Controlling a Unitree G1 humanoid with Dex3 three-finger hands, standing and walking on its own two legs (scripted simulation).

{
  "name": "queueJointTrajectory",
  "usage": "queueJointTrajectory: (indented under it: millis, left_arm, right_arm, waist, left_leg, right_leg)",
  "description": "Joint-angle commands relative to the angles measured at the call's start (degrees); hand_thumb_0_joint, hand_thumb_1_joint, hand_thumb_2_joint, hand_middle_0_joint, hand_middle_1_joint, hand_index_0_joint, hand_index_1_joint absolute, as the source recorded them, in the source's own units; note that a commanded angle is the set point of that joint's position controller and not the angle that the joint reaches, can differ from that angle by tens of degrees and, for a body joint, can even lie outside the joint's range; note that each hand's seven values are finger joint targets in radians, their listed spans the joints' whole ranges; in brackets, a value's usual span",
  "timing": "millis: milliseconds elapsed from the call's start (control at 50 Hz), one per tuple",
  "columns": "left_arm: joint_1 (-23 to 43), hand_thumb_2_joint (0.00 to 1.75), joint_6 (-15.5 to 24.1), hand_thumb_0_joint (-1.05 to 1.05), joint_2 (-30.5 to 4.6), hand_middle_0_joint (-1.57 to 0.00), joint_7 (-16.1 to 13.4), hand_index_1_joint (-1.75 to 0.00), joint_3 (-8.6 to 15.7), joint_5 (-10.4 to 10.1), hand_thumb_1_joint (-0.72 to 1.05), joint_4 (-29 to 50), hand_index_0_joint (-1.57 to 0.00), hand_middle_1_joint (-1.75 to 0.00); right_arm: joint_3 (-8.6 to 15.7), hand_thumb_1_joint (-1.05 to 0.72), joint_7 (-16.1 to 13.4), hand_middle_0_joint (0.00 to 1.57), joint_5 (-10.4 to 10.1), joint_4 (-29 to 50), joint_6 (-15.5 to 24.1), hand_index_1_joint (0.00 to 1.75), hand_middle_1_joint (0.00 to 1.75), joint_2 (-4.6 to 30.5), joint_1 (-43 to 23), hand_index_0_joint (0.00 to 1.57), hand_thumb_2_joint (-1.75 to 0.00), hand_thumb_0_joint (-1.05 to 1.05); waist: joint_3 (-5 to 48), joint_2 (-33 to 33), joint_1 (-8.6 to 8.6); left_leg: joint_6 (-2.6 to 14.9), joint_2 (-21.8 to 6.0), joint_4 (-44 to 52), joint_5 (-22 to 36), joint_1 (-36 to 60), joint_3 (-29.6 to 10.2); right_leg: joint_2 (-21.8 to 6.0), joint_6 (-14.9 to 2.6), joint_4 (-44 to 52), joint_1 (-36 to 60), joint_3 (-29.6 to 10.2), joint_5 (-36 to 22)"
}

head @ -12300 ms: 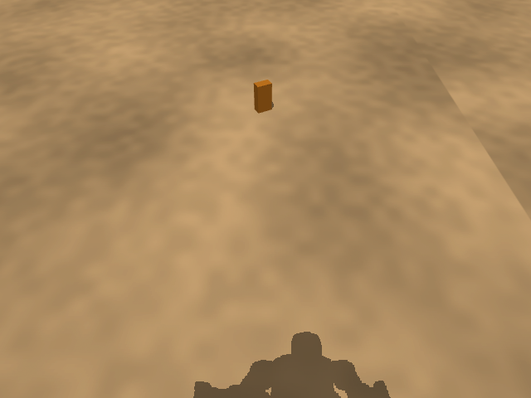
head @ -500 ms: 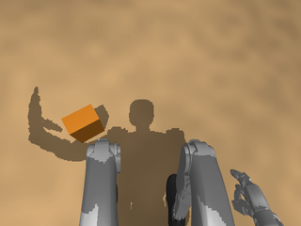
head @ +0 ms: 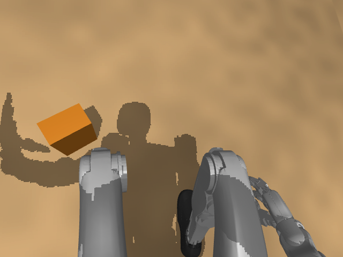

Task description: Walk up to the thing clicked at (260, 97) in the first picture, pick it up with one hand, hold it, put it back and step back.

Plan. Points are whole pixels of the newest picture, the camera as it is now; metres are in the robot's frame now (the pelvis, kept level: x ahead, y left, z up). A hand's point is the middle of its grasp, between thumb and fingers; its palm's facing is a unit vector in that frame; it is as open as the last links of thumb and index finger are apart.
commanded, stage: approach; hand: left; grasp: from the side
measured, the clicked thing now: (72, 132) +0.39 +0.25 -0.24
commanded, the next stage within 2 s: close in in 0.12 s
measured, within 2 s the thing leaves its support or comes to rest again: neither
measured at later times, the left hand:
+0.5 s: hand (32, 144) +0.34 +0.33 -0.21, palm faces +0.25 -0.97 +0.08, open 17.6 cm
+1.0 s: hand (55, 142) +0.35 +0.28 -0.21, palm faces +0.25 -0.97 +0.04, open 17.6 cm
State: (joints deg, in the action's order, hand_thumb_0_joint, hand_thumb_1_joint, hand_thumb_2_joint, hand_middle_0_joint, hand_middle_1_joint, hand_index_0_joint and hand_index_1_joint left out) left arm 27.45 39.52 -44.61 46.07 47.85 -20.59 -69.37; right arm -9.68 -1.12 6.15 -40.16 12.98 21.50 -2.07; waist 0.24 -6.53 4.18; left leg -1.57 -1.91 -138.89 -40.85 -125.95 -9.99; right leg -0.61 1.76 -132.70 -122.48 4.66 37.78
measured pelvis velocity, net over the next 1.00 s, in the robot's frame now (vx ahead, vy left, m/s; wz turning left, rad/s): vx -0.02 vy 0.02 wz -0.10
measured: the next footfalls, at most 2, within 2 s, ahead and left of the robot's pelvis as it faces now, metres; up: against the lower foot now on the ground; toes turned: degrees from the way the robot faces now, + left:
none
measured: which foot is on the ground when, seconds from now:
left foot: down 0.00-1.00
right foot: down 0.00-1.00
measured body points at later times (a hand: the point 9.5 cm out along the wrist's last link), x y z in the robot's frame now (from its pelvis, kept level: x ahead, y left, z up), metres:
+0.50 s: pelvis -0.01 +0.02 -0.05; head +0.20 +0.18 +0.31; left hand +0.33 +0.38 -0.21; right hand +0.21 -0.23 -0.09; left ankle +0.08 +0.13 -0.30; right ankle +0.11 -0.13 -0.30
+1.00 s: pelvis -0.02 +0.02 -0.06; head +0.17 +0.19 +0.31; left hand +0.33 +0.33 -0.20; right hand +0.17 -0.23 -0.09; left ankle +0.08 +0.13 -0.30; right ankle +0.11 -0.13 -0.30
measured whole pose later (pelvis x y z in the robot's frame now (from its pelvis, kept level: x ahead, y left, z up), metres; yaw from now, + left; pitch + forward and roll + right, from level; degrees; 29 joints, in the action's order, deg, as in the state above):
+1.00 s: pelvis -0.02 +0.02 -0.06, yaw -6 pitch +11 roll -15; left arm 23.8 64.4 -36.5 11.8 29.6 -12.0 -73.6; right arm -23.0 8.5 17.8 -34.7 3.5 20.9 -8.2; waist -11.6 -13.0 9.2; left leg -0.6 -0.4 -153.6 -39.8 -127.0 -19.1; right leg 2.3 3.2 -140.1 -119.2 10.8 34.2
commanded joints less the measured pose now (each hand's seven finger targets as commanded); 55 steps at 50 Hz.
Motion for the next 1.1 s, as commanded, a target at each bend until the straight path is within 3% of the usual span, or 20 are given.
queueJointTrajectory:
  millis: [0, 100, 120, 160, 220, 300, 400, 440, 460, 520, 620, 660, 820, 840, 1020, 1080]
  left_arm:
    - [6.22, 0.04, 7.50, 0.00, -22.83, -0.09, -0.31, -0.09, 3.93, -1.49, -0.55, 9.10, -0.05, -0.06]
    - [4.46, 0.01, 10.32, 0.00, -23.83, -0.09, -0.25, -0.07, 3.78, -1.42, -0.55, 5.90, -0.06, -0.05]
    - [5.41, 0.01, 11.09, 0.00, -21.62, -0.09, -0.17, -0.08, 2.06, -1.61, -0.57, 6.03, -0.07, -0.06]
    - [5.64, 0.00, 12.46, 0.00, -18.81, -0.10, -0.27, -0.09, 0.31, -2.06, -0.60, 4.10, -0.07, -0.07]
    - [6.01, 0.00, 14.41, 0.00, -17.02, -0.09, -1.94, -0.06, -2.17, -1.62, -0.61, 1.58, -0.09, -0.06]
    - [6.16, 0.00, 17.34, 0.00, -15.39, -0.10, -6.51, -0.06, -3.79, -0.66, -0.61, -0.11, -0.10, -0.06]
    - [2.70, 0.00, 20.16, 0.00, -12.41, -0.10, -14.15, -0.07, -4.37, 1.69, -0.61, 1.42, -0.10, -0.08]
    - [4.18, 0.00, 21.35, 0.00, -8.56, -0.10, -17.02, -0.07, -7.13, 2.48, -0.61, 4.28, -0.10, -0.08]
    - [3.09, 0.00, 21.90, 0.00, -8.58, -0.09, -18.47, -0.07, -6.61, 2.70, -0.61, 5.84, -0.10, -0.08]
    - [3.91, 0.00, 23.16, 0.00, -4.71, -0.09, -21.96, -0.06, -9.76, 3.89, -0.61, 7.94, -0.10, -0.07]
    - [4.39, 0.00, 24.54, 0.00, -1.42, -0.08, -26.02, -0.06, -14.53, 6.14, -0.61, 5.75, -0.09, -0.07]
    - [5.02, 0.00, 25.38, 0.00, -2.06, -0.09, -27.46, -0.05, -14.43, 6.43, -0.61, 6.00, -0.10, -0.06]
    - [5.61, 0.00, 27.86, 0.00, -0.01, -0.07, -32.29, -0.04, -17.10, 8.17, -0.59, 2.05, -0.09, -0.05]
    - [4.46, 0.00, 28.00, 0.00, -0.11, -0.07, -32.77, -0.04, -17.25, 8.41, -0.58, 1.55, -0.08, -0.05]
    - [4.74, 0.03, 29.93, 0.00, 0.38, -0.06, -37.17, -0.03, -17.92, 9.24, -0.55, 3.43, -0.07, -0.04]
    - [5.65, 0.05, 30.18, 0.00, 0.20, -0.06, -38.69, -0.04, -18.86, 10.07, -0.53, 4.75, -0.07, -0.05]
  right_arm:
    - [3.10, -0.92, -0.42, 0.20, 1.61, 4.08, 0.59, 0.30, 0.30, 15.79, 1.83, 0.20, -0.91, 0.00]
    - [0.44, -0.93, -0.20, 0.20, 3.60, 3.45, -0.79, 0.30, 0.30, 17.25, -1.09, 0.20, -0.91, 0.00]
    - [-0.02, -0.93, -0.10, 0.20, 3.86, 4.04, -1.09, 0.30, 0.30, 17.46, -1.86, 0.20, -0.91, 0.00]
    - [-1.04, -0.93, 0.23, 0.20, 4.60, 3.87, -1.50, 0.30, 0.30, 17.72, -2.69, 0.20, -0.91, 0.00]
    - [-2.72, -0.94, 0.42, 0.20, 5.59, 4.13, -2.13, 0.30, 0.30, 18.13, -4.33, 0.20, -0.91, 0.00]
    - [-4.64, -0.94, 1.09, 0.20, 6.82, 4.85, -3.48, 0.30, 0.30, 18.43, -6.03, 0.20, -0.91, 0.00]
    - [-4.85, -0.94, 2.67, 0.20, 8.50, 5.27, -4.87, 0.30, 0.30, 18.69, -6.76, 0.20, -0.91, 0.00]
    - [-4.60, -0.94, 3.38, 0.20, 8.86, 5.51, -5.35, 0.30, 0.30, 18.66, -7.22, 0.20, -0.91, 0.00]
    - [-4.49, -0.94, 3.76, 0.20, 9.22, 5.31, -5.54, 0.30, 0.30, 18.50, -6.79, 0.20, -0.91, 0.00]
    - [-4.18, -0.94, 4.63, 0.20, 9.78, 5.42, -6.31, 0.30, 0.30, 18.38, -6.66, 0.20, -0.91, 0.00]
    - [-4.64, -0.93, 5.86, 0.20, 10.20, 5.97, -7.56, 0.30, 0.30, 18.01, -6.87, 0.20, -0.90, 0.00]
    - [-4.66, -0.93, 6.24, 0.20, 10.32, 6.22, -7.98, 0.30, 0.30, 18.09, -6.85, 0.20, -0.90, 0.00]
    - [-5.82, -0.92, 7.84, 0.20, 11.29, 8.11, -8.95, 0.30, 0.30, 18.43, -7.54, 0.20, -0.90, 0.00]
    - [-5.83, -0.92, 8.05, 0.20, 11.34, 8.12, -8.97, 0.30, 0.30, 18.31, -7.73, 0.20, -0.90, 0.00]
    - [-6.51, -0.91, 8.94, 0.20, 12.13, 8.56, -9.30, 0.30, 0.30, 18.61, -7.20, 0.20, -0.90, 0.00]
    - [-6.27, -0.91, 9.06, 0.20, 12.27, 8.30, -9.48, 0.30, 0.30, 18.59, -7.47, 0.20, -0.90, 0.00]
  waist:
    - [33.67, 19.40, -2.23]
    - [33.36, 21.79, -0.63]
    - [31.74, 22.22, 0.87]
    - [31.06, 21.99, 2.06]
    - [28.25, 22.12, 3.76]
    - [24.91, 21.86, 4.31]
    - [23.96, 23.68, 2.86]
    - [22.68, 24.83, 4.14]
    - [23.27, 25.00, 3.63]
    - [22.86, 24.31, 5.29]
    - [19.53, 21.84, 7.21]
    - [18.59, 20.72, 6.69]
    - [15.01, 18.64, 8.17]
    - [14.63, 18.30, 7.55]
    - [17.42, 19.55, 8.34]
    - [16.97, 20.32, 8.35]
  left_leg:
    - [1.22, -0.43, 15.53, 7.92, 25.04, 4.78]
    - [0.71, -1.01, 12.38, 10.76, 26.92, 3.26]
    - [0.53, -1.07, 12.45, 10.20, 26.53, 2.62]
    - [0.34, -1.27, 11.23, 10.17, 26.82, 1.64]
    - [0.10, -1.35, 9.81, 10.24, 25.98, 0.69]
    - [-0.04, -1.31, 8.42, 9.17, 23.78, 0.00]
    - [-0.62, -1.43, 7.99, 10.66, 24.75, -0.40]
    - [-0.83, -1.37, 8.59, 9.07, 24.86, -0.73]
    - [-0.82, -1.42, 8.33, 9.50, 24.95, -0.78]
    - [-0.87, -1.29, 8.12, 9.22, 24.32, -1.38]
    - [-0.45, -1.14, 8.07, 5.33, 21.46, -2.34]
    - [-0.14, -0.97, 7.77, 3.27, 19.74, -2.19]
    - [-0.08, -0.57, 8.33, -0.99, 17.39, -3.53]
    - [0.13, -0.50, 8.16, -1.74, 16.52, -3.12]
    - [-0.26, -0.31, 6.97, 3.38, 18.76, -3.16]
    - [-0.06, -0.25, 6.79, 1.80, 18.15, -2.64]
  right_leg:
    - [2.85, -3.79, 8.45, 15.39, 4.78, -5.07]
    - [3.33, -3.60, 5.86, 15.86, 6.21, -7.80]
    - [3.37, -3.64, 5.17, 14.81, 6.99, -7.42]
    - [3.66, -3.58, 4.21, 14.58, 8.00, -7.70]
    - [3.83, -3.49, 3.18, 13.88, 9.14, -7.93]
    - [3.97, -3.25, 2.46, 14.37, 10.18, -7.83]
    - [4.05, -3.07, 1.40, 14.53, 10.95, -9.38]
    - [3.99, -3.00, 1.36, 13.29, 11.43, -8.79]
    - [4.14, -2.95, 1.26, 14.23, 11.51, -9.49]
    - [4.11, -2.85, 1.07, 13.80, 12.04, -9.86]
    - [4.28, -2.67, 1.54, 12.91, 12.64, -7.59]
    - [4.34, -2.57, 1.96, 12.98, 12.49, -6.48]
    - [4.63, -2.37, 1.97, 12.17, 13.40, -3.97]
    - [4.79, -2.38, 2.23, 12.60, 13.22, -3.51]
    - [5.11, -2.43, 1.77, 15.60, 13.41, -8.34]
    - [5.26, -2.52, 2.37, 15.45, 13.28, -7.44]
